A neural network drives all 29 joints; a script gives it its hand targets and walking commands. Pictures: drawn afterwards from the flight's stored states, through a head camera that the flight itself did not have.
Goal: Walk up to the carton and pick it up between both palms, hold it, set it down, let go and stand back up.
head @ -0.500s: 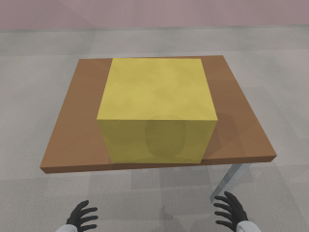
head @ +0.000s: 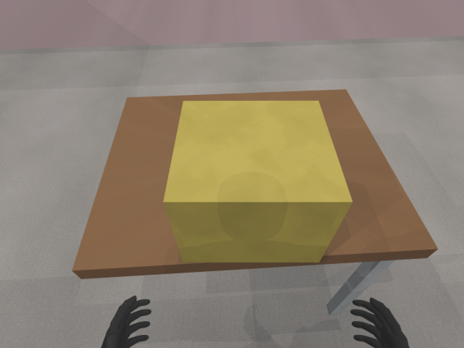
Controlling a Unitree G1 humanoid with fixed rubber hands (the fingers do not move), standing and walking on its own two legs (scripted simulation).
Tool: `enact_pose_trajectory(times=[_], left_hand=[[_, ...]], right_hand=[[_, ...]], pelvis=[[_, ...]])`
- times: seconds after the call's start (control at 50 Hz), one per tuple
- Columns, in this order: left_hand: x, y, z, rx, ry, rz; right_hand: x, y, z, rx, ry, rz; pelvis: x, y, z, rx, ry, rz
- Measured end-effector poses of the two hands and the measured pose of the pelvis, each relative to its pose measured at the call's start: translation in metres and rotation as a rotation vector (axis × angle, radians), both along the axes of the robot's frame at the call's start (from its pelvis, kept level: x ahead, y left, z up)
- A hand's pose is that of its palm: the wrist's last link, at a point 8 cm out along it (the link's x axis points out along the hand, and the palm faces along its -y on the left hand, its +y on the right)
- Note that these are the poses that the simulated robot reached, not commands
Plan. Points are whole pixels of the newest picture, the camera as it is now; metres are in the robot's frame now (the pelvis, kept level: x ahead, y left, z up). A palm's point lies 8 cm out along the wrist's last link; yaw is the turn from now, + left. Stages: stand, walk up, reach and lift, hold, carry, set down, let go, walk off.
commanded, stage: reach and lift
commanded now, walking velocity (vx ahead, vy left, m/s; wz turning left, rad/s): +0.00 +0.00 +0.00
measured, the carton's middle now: (250, 181) +0.44 -0.03 -0.01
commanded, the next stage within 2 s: none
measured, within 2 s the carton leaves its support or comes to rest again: neither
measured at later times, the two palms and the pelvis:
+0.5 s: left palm (113, 341) +0.15 +0.21 -0.04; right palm (407, 327) +0.16 -0.27 -0.05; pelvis +0.01 -0.03 +0.00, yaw +3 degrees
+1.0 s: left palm (112, 295) +0.20 +0.21 +0.00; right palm (407, 287) +0.21 -0.27 +0.00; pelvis +0.00 -0.03 +0.00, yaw +2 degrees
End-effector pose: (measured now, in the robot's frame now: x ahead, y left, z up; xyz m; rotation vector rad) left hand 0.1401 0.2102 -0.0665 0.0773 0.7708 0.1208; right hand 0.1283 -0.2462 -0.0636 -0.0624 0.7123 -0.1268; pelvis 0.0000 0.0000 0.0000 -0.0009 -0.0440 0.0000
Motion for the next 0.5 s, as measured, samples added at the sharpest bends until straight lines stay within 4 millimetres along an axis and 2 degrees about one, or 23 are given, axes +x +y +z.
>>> enact_pose_trajectory(times=[0.14,0.24,0.38,0.5], left_hand=[[0.002,0.001,0.003,0.025,-0.109,0.031],[0.010,-0.003,0.009,0.031,-0.187,0.026],[0.007,-0.006,0.018,0.041,-0.247,0.010],[0.006,-0.002,0.026,0.050,-0.314,0.005]], right_hand=[[0.023,-0.016,0.019,-0.029,-0.107,0.028],[0.036,-0.017,0.018,0.002,-0.144,0.030],[0.034,-0.019,0.012,0.029,-0.197,0.005],[0.032,-0.025,0.017,0.018,-0.277,-0.005]], pelvis=[[0.006,-0.006,0.000,0.000,0.022,0.006],[0.010,-0.012,0.000,-0.002,0.025,0.018],[0.015,-0.021,0.000,0.000,0.004,0.036],[0.012,-0.027,-0.002,0.006,-0.014,0.045]])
